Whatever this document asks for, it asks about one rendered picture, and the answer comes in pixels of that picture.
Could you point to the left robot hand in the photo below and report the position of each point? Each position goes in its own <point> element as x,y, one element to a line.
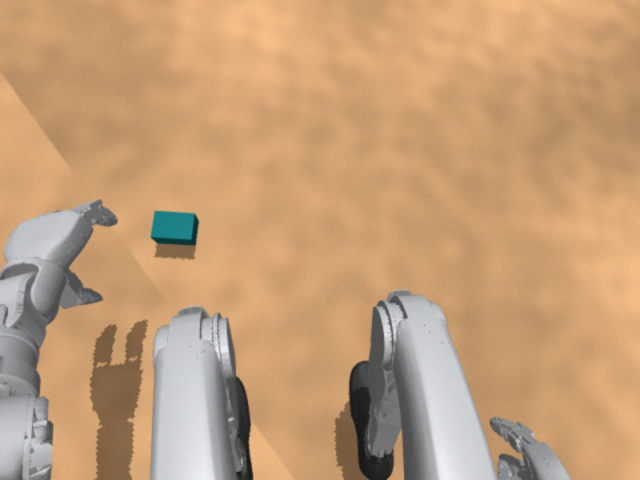
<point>59,237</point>

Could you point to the right robot hand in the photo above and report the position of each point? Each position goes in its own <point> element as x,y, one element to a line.
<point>540,461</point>

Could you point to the small box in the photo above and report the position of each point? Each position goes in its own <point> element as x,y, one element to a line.
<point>174,228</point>

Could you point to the left robot foot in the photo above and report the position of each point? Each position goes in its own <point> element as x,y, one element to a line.
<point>243,430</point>

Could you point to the right robot foot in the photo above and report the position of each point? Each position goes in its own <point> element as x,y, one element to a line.
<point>372,467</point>

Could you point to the left robot arm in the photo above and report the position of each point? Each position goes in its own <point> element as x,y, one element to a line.
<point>30,292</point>

